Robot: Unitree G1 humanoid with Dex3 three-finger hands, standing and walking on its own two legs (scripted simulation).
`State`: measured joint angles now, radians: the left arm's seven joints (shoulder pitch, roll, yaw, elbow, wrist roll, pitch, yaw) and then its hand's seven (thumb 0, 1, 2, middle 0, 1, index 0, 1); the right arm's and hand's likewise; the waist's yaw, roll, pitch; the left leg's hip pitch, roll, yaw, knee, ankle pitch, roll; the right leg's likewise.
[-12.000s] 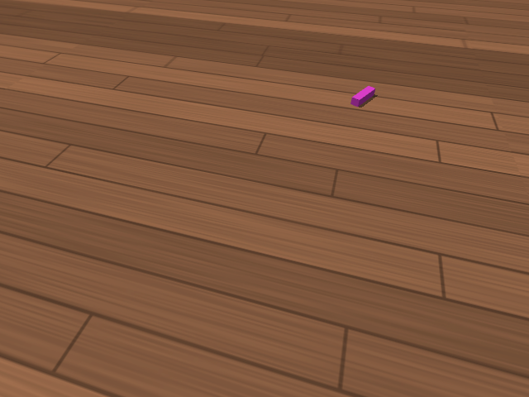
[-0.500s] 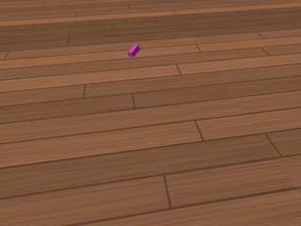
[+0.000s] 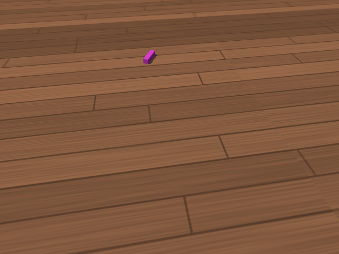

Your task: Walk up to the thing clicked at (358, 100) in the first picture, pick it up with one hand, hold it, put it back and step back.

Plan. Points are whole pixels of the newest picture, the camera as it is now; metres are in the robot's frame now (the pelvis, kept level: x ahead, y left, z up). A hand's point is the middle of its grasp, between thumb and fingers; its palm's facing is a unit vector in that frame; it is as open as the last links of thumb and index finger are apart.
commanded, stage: stand
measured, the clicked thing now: (149, 56) +2.34 +0.23 -0.76
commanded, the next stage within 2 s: walk up in 0.60 s
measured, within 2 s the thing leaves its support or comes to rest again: neither
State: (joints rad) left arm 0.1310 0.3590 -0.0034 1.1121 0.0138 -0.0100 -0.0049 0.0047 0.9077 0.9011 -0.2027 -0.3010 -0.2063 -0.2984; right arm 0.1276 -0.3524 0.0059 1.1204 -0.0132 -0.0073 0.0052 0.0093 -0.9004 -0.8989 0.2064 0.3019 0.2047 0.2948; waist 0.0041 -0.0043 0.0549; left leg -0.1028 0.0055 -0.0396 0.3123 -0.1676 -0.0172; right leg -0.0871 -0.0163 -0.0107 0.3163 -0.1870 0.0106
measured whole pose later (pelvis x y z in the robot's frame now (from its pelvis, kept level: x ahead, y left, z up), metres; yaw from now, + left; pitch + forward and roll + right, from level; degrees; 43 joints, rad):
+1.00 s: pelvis +0.09 +0.07 -0.04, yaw +17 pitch -4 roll +2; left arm 0.10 0.54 0.12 0.94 0.06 0.05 -0.12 0.01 0.91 0.90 -0.20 -0.30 -0.20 -0.30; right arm 0.26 -0.52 -0.12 0.96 0.00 -0.06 0.03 0.01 -0.90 -0.90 0.21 0.30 0.20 0.29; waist 0.01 -0.16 -0.01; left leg -0.36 0.02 0.16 0.69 -0.26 0.05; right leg -0.29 -0.11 0.00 1.12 -0.50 -0.04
